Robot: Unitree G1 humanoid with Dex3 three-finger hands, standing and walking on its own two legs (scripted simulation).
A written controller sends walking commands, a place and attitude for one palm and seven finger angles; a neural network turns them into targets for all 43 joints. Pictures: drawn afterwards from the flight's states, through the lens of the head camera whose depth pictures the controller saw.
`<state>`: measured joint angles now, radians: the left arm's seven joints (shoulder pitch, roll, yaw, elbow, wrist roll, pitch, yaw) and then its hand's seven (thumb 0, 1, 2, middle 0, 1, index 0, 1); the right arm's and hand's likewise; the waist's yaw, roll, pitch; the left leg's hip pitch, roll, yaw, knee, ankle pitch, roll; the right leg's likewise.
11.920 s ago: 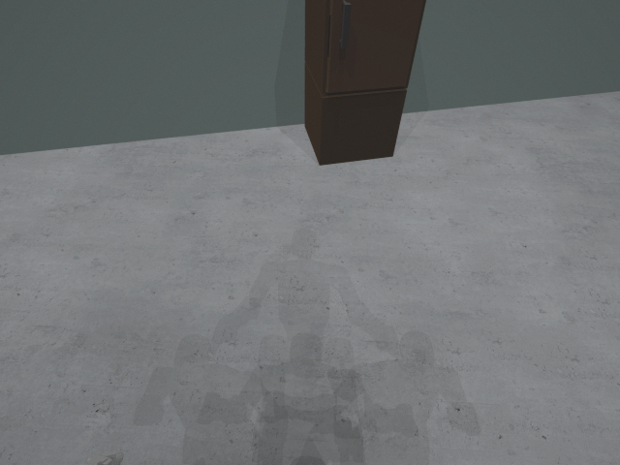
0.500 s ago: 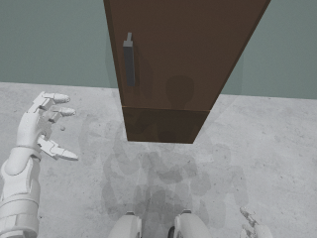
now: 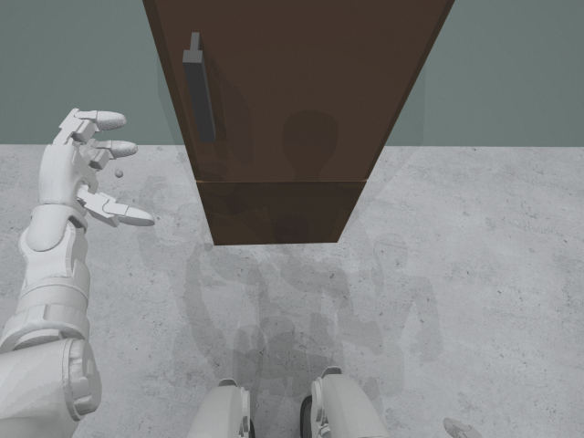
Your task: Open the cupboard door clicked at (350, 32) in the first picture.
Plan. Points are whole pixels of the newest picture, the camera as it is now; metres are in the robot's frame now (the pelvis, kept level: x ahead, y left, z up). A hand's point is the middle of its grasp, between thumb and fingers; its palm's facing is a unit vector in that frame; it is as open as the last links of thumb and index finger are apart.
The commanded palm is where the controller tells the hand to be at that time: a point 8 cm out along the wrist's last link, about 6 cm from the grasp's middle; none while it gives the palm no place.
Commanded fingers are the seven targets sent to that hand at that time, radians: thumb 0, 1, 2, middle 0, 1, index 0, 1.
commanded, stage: move the hooked fingers beside the handle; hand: left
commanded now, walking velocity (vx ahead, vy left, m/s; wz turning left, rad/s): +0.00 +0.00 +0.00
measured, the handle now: (202, 91) +0.61 +0.12 +0.04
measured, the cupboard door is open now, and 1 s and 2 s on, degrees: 0 0 0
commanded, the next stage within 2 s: slide the fingers in behind the handle in 1.42 s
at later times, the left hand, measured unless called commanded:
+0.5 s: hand (147, 124) +0.54 +0.19 +0.04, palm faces +0.02 -1.00 -0.01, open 14.0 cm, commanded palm +0.53 +0.22 +0.04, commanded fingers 0.00 -0.50 0.30 -0.30 -1.20 -0.30 -1.20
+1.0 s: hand (157, 115) +0.57 +0.18 +0.03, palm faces +0.02 -1.00 -0.02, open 13.9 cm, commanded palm +0.55 +0.20 +0.03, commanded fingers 0.00 -0.50 0.30 -0.30 -1.20 -0.30 -1.20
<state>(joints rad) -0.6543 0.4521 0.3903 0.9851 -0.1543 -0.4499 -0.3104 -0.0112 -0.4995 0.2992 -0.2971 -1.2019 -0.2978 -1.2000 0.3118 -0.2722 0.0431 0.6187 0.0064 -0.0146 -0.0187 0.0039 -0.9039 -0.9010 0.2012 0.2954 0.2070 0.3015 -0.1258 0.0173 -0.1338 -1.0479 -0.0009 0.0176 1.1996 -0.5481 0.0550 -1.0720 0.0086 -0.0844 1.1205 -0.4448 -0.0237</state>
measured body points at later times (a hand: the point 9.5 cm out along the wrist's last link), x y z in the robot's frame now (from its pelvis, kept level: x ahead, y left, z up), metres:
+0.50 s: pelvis +0.00 +0.00 -0.01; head +0.17 +0.03 +0.40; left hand +0.53 +0.25 +0.05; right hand -0.01 -0.26 -0.12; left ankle +0.01 +0.08 -0.64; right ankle +0.04 -0.11 -0.64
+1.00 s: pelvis +0.01 +0.01 -0.02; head +0.20 +0.04 +0.39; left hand +0.56 +0.24 +0.03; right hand -0.04 -0.24 -0.12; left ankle +0.01 +0.08 -0.64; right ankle +0.04 -0.11 -0.64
